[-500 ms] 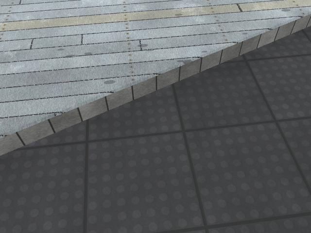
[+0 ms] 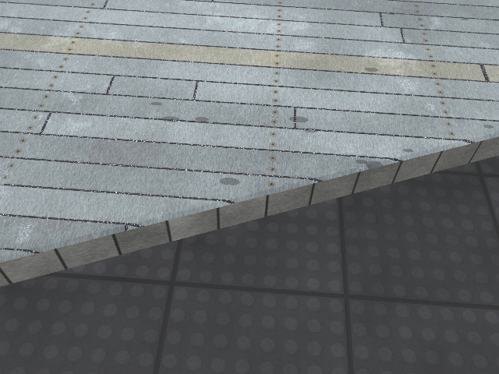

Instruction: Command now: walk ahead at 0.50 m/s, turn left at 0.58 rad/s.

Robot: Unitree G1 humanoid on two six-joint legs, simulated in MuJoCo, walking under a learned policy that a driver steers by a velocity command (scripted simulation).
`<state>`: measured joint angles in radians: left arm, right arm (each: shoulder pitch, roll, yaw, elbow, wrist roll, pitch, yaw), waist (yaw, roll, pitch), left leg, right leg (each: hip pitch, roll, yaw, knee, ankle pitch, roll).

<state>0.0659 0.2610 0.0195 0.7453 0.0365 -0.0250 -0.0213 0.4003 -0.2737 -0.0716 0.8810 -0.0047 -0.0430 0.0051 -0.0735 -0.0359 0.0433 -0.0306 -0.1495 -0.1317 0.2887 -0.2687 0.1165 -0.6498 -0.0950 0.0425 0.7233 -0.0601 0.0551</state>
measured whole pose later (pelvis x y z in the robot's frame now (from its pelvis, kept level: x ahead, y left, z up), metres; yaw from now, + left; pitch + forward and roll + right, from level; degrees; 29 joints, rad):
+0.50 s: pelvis +0.27 -0.03 +0.00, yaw +8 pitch +1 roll -1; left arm 0.43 0.23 0.03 0.94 0.01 -0.09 -0.02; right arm 0.10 -0.26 -0.02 0.79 -0.04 -0.03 0.05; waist 0.06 0.05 0.03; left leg -0.59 0.07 0.00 0.73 -0.10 0.02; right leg -0.01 0.06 -0.06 0.21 -0.22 -0.05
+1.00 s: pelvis +0.50 +0.03 +0.00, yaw -5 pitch +0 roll +1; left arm 0.14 0.25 0.05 0.86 0.03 -0.01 -0.05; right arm 0.33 -0.23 -0.03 0.94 -0.01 -0.09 -0.03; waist -0.02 -0.04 0.07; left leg -0.04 0.00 0.24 0.30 -0.26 0.04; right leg -0.59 -0.06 -0.06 0.76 -0.07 -0.03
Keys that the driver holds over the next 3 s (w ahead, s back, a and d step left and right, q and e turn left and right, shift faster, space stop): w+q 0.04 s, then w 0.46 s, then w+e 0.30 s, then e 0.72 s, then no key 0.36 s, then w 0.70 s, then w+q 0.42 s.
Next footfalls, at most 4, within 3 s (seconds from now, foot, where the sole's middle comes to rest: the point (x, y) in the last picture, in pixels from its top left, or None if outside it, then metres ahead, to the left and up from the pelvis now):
0.12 right None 0.25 -0.13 -0.78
0.64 left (195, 366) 0.48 0.11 -0.78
1.12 right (262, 295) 0.67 -0.08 -0.78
1.60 left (196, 303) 0.66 0.11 -0.78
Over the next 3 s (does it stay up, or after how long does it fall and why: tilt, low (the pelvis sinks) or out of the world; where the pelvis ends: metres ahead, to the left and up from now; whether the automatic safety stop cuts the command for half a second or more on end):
stays up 0.88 -0.18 0.00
